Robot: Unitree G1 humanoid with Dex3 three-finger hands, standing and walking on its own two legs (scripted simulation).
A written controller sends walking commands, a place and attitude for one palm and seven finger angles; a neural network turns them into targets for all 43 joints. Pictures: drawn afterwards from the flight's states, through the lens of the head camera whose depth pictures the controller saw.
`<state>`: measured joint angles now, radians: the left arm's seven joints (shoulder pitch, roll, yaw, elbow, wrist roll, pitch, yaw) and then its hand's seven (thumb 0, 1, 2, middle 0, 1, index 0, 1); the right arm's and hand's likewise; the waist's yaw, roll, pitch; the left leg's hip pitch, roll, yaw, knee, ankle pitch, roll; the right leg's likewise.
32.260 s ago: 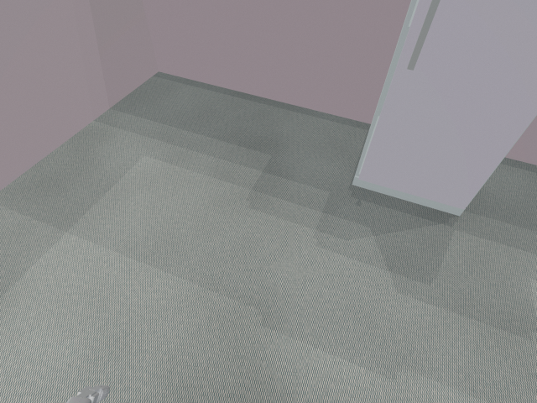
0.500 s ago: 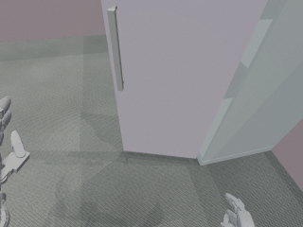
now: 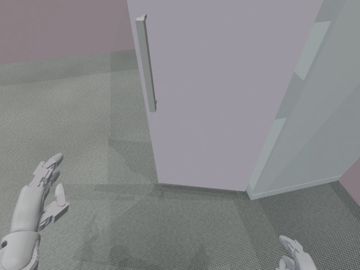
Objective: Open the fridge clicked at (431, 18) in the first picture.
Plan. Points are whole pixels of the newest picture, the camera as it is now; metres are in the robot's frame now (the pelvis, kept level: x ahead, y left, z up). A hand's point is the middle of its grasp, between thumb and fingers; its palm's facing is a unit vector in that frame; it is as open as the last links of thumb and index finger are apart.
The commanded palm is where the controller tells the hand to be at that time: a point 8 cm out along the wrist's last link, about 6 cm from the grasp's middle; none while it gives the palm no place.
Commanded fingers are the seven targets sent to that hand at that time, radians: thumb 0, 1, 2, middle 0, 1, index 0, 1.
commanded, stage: let the arm hang, fingers relaxed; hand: left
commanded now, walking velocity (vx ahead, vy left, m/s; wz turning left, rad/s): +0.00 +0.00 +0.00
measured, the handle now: (149, 68) +0.68 +0.15 +0.10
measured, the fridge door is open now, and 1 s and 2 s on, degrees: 70 70 70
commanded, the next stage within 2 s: look to check the result in 1.02 s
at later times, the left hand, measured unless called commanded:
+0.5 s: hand out of the picture -0.03 +0.22 -0.17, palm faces -0.01 -0.97 -0.25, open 7.2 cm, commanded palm none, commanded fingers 0.00 0.90 0.90 -0.20 -0.30 -0.20 -0.30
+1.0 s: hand out of the picture +0.08 +0.22 -0.15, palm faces -0.05 -0.97 -0.24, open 7.3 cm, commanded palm none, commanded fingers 0.00 0.90 0.90 -0.20 -0.30 -0.20 -0.30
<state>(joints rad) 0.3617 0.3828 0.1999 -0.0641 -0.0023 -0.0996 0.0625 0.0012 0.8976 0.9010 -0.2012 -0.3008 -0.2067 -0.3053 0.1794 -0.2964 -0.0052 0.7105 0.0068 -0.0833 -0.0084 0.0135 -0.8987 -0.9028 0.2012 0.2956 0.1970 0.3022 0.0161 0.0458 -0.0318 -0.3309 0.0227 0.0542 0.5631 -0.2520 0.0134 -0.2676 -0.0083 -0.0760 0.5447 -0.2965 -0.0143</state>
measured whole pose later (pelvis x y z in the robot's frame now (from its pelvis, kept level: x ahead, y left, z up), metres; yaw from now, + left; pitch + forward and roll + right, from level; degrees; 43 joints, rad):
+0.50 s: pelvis -0.02 +0.01 +0.01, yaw +0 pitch +0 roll -1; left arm 0.28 0.25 0.01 1.07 0.02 0.02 0.01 0.00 0.93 0.90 -0.20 -0.30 -0.21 -0.30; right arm 0.27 -0.22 -0.01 1.05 -0.02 0.03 -0.01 0.01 -0.90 -0.90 0.20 0.30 0.20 0.30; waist 0.00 0.01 0.07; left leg -0.31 0.01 0.05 0.50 -0.20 0.03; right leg -0.23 -0.01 -0.08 0.46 -0.23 -0.01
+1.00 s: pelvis +0.00 +0.02 +0.01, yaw -1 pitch +0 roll +0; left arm 0.12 0.25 -0.01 1.11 0.02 -0.02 0.00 0.00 0.91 0.90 -0.20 -0.30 -0.20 -0.30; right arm 0.13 -0.27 -0.01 1.10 -0.02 -0.01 -0.01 0.01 -0.90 -0.90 0.20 0.30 0.20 0.30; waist -0.01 -0.01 0.03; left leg -0.20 -0.01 0.08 0.37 -0.17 0.04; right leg -0.16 -0.03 -0.05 0.37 -0.21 0.01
